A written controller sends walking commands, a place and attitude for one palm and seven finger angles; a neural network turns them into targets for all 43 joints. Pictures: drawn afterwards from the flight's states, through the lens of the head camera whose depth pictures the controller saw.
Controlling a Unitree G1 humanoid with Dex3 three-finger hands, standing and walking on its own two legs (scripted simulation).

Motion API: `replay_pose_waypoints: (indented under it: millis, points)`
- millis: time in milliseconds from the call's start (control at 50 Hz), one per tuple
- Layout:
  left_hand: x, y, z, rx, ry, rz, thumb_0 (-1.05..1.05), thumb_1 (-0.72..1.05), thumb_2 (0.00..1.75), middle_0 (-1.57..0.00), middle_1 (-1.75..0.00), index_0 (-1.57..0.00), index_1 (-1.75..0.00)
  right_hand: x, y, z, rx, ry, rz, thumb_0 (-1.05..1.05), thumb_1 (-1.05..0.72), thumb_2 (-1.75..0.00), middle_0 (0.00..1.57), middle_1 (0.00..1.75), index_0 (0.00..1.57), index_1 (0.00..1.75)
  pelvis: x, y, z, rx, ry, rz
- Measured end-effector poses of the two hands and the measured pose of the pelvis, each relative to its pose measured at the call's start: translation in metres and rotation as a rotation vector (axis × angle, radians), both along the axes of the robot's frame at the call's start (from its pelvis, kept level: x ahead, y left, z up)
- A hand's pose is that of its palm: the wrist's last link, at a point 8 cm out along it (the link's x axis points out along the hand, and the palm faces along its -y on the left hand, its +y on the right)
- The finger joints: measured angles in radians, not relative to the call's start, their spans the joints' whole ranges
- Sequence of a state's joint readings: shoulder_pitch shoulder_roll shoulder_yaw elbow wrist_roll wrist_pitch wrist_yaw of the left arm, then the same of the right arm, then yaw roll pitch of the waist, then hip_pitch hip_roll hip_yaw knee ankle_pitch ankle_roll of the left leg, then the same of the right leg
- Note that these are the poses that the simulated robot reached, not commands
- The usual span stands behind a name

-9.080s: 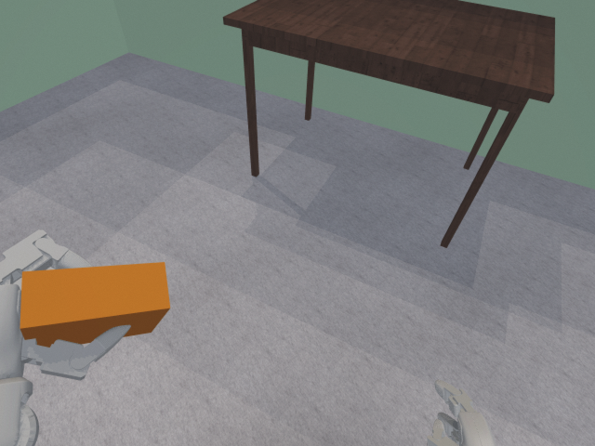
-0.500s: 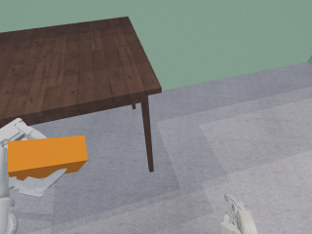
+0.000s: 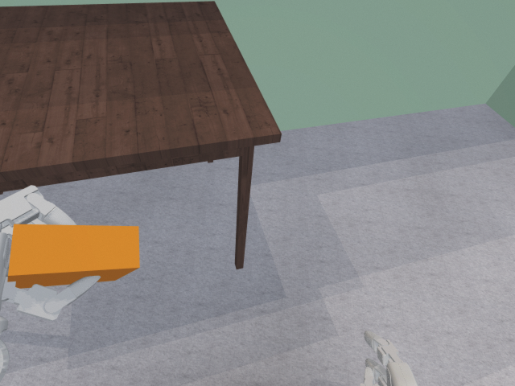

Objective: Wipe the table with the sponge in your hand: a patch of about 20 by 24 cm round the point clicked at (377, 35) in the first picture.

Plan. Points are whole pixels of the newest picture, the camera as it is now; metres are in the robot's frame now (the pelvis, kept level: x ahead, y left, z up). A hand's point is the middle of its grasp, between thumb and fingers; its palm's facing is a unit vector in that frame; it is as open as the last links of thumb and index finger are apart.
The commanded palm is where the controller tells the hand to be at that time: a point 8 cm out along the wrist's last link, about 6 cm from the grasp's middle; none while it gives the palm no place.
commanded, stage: shuffle to correct the standing spot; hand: left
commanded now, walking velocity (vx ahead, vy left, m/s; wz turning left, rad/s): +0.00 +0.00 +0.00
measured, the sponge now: (91, 256) +0.23 +0.23 +0.12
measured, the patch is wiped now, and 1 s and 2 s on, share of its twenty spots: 0.00 0.00 0.00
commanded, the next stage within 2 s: none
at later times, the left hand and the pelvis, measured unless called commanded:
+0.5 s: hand (77, 190) +0.29 +0.26 +0.17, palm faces +0.34 -0.85 -0.41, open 9.0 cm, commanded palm +0.22 +0.30 +0.18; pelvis +0.06 +0.02 -0.02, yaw +0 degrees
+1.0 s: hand (67, 157) +0.34 +0.29 +0.17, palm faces +0.25 -0.80 -0.55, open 9.0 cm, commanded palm +0.29 +0.34 +0.18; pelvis +0.10 +0.08 +0.00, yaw -6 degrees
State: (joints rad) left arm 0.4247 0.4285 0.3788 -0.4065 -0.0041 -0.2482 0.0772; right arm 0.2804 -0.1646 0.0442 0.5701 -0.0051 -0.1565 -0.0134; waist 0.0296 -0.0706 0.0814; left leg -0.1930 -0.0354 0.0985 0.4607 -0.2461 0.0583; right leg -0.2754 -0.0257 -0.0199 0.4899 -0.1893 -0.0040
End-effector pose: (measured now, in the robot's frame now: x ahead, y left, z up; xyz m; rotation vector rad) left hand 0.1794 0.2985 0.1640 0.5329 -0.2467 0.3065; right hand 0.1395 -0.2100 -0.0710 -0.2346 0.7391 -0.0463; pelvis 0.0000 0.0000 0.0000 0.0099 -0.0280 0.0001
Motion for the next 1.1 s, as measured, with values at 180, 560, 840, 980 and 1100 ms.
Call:
replay_pose_waypoints:
  millis: [180, 560, 840, 980, 1100]
  points:
    - [0.024, -0.003, 0.016, -0.111, -0.152, 0.044, -0.01, -0.41, 1.04, -0.85, -1.38, -0.85, -1.38, 0.055, 0.014, 0.008, 0.004, -0.091, 0.091, 0.01, -0.9, -0.9, 0.21, 0.3, 0.21, 0.3, 0.023, 0.008, 0.0, -0.021, 0.016, -0.014]
    - [0.07, 0.012, 0.017, -0.007, -0.154, -0.063, -0.01, -0.4, 1.04, -0.84, -1.39, -0.84, -1.38, 0.087, 0.0, -0.007, -0.065, 0.013, -0.013, 0.01, -0.9, -0.9, 0.21, 0.3, 0.2, 0.3, 0.065, 0.033, -0.018, -0.031, 0.03, -0.026]
    - [0.125, 0.012, 0.031, 0.087, -0.118, -0.111, -0.01, -0.4, 1.04, -0.84, -1.39, -0.84, -1.39, 0.071, 0.06, -0.042, 0.144, -0.011, -0.11, 0.01, -0.9, -0.9, 0.21, 0.3, 0.21, 0.3, 0.083, 0.06, -0.022, 0.037, 0.016, -0.103]
    - [0.128, 0.026, 0.031, 0.092, 0.013, -0.114, -0.01, -0.4, 1.04, -0.84, -1.39, -0.84, -1.39, 0.063, 0.048, -0.042, 0.113, 0.1, -0.17, 0.01, -0.9, -0.9, 0.21, 0.3, 0.21, 0.3, 0.095, 0.073, -0.006, 0.03, 0.032, -0.105]
    - [0.128, 0.063, 0.017, 0.063, 0.086, -0.017, -0.01, -0.4, 1.04, -0.84, -1.39, -0.84, -1.39, 0.07, 0.038, -0.026, 0.003, 0.105, -0.18, 0.01, -0.9, -0.9, 0.2, 0.3, 0.2, 0.3, 0.104, 0.092, 0.002, 0.061, 0.031, -0.102]
